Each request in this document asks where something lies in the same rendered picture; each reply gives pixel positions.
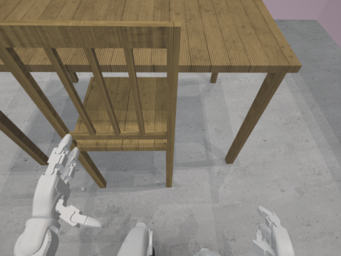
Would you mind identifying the left robot thigh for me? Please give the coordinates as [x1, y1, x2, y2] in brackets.
[117, 227, 153, 256]

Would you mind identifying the robot left hand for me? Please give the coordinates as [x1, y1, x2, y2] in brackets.
[32, 134, 103, 229]

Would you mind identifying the left robot forearm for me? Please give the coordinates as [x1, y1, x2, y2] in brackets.
[14, 217, 61, 256]

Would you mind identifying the table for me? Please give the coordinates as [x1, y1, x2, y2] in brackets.
[0, 0, 302, 165]

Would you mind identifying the chair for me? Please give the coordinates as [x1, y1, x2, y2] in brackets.
[0, 20, 181, 188]

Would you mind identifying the robot right hand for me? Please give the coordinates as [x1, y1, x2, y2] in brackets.
[253, 206, 296, 256]

